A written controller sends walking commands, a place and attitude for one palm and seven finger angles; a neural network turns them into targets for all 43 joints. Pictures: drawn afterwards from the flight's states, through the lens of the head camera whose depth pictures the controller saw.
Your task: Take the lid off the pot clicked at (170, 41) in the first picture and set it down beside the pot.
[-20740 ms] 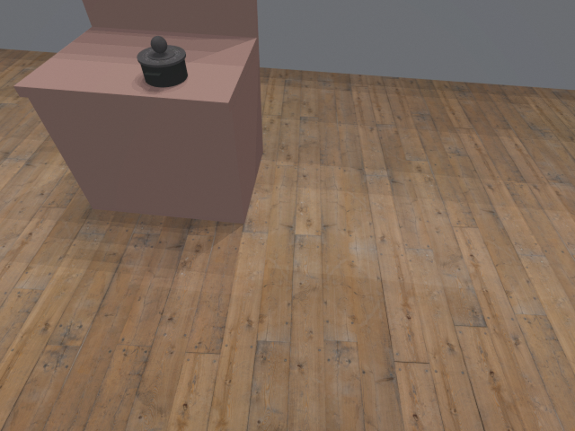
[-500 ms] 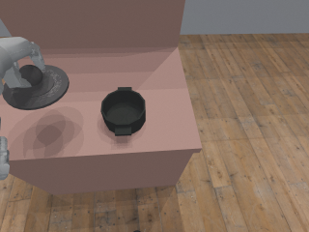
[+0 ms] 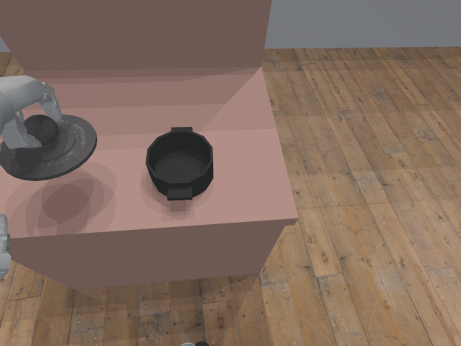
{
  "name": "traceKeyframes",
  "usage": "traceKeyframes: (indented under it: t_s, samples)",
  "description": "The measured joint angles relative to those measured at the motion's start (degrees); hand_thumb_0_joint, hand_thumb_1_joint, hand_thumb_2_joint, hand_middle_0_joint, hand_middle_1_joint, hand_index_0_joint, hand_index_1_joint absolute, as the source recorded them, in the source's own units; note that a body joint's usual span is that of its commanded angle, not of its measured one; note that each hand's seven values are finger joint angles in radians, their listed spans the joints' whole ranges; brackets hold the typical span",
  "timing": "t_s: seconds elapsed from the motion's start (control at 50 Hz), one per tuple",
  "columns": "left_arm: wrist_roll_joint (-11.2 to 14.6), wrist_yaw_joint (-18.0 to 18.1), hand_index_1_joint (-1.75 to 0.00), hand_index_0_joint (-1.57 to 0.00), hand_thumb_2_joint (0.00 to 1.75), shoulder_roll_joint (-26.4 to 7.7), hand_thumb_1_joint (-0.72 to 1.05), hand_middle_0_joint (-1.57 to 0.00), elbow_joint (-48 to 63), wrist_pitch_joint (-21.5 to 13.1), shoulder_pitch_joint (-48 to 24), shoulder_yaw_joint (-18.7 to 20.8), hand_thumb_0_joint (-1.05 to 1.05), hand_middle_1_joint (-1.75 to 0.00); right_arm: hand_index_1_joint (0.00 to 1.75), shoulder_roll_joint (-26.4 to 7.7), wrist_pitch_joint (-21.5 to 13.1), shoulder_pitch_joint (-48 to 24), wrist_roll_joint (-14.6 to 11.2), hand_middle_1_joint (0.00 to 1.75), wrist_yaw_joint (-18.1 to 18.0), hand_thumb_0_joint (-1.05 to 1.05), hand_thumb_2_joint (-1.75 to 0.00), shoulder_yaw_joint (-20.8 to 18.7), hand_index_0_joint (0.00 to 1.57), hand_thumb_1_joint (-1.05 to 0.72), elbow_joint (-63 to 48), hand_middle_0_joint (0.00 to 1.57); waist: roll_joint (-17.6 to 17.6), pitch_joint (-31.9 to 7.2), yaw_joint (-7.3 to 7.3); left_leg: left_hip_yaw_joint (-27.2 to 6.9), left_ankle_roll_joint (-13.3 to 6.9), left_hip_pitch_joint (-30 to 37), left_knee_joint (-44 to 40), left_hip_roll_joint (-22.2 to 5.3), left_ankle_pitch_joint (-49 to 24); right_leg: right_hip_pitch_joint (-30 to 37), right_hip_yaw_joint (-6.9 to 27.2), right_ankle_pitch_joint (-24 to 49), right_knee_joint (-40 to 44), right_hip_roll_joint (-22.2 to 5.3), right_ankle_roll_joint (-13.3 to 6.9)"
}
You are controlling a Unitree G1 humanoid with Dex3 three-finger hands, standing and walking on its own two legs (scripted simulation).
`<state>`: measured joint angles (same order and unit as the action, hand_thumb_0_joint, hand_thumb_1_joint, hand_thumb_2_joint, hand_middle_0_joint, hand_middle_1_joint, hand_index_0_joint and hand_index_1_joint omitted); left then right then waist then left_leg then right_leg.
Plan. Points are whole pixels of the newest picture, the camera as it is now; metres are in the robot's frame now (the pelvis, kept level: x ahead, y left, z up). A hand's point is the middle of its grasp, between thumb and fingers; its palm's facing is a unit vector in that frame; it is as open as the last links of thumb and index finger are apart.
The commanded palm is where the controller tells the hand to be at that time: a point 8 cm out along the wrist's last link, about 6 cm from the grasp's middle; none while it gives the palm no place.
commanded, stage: lower the lid onto the table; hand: left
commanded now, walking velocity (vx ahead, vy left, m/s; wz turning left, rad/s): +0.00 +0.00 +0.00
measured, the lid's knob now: (40, 129) +0.47 +0.32 +0.08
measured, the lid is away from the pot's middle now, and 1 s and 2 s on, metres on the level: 0.23 0.24 0.24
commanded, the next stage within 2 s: open the fingers wide in 1.98 s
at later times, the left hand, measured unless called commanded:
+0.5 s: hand (28, 138) +0.45 +0.34 +0.08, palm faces -0.45 -0.11 -0.89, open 8.6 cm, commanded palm +0.50 +0.34 +0.14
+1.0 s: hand (37, 149) +0.46 +0.34 +0.05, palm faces -0.46 -0.09 -0.88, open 8.6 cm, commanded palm +0.50 +0.33 +0.11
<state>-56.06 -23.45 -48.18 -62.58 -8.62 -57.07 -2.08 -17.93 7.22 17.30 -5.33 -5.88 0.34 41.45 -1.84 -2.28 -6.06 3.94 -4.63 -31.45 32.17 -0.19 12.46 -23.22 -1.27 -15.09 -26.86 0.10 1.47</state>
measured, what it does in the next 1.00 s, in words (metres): stands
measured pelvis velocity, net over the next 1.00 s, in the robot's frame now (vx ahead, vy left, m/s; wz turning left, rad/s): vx -0.01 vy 0.02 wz -0.02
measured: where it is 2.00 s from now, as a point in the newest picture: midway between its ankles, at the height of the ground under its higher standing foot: outside the picture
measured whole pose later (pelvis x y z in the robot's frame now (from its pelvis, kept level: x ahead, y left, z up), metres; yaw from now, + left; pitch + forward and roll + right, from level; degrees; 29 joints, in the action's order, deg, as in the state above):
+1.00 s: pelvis -0.01 +0.02 -0.01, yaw -1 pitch +16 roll -4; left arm -59.2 -17.4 -48.6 -66.5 -12.0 -55.4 0.8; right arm -17.4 6.7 19.7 -4.2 -6.7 0.5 41.6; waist -1.6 -3.6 -8.0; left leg 4.4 -5.9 -40.8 39.8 -0.7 15.2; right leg -32.2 -0.8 -17.3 -33.6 0.3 1.1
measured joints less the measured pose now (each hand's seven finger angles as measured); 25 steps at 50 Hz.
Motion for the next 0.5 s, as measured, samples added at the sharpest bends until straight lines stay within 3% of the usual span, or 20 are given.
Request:
traceKeyframes:
  t_s: [0.24, 0.5]
  samples:
    - [-0.85, 2.08, -0.95, -0.52, 0.81, -0.14, 0.18, -0.76, -0.60, -1.34, 1.05, 1.69, -0.04, -1.07, 0.30, -0.28, -1.49, 0.26, 0.09, 0.30, -0.77, 0.00, -0.90, 0.34, 0.21, -0.90, 0.01, 0.21, 0.27, -0.07, -0.64, 0.25, -0.04, -1.64, 1.49, -0.33, 0.65, -1.71, 0.29, -0.45, -1.36, 0.24, -0.01]
    - [-1.28, 2.41, -0.95, -0.51, 0.81, -1.48, 0.18, -0.76, -2.00, -2.13, 1.93, 3.54, -0.03, -1.07, 0.30, 0.13, -0.53, 1.69, 0.34, 0.30, -0.74, 0.00, -0.90, 0.09, 0.21, -0.90, 0.48, 0.21, 0.17, -0.74, -1.12, 0.34, -0.31, -4.36, 3.89, -0.58, 1.85, -4.21, 0.43, -1.31, -3.21, 0.40, 0.17]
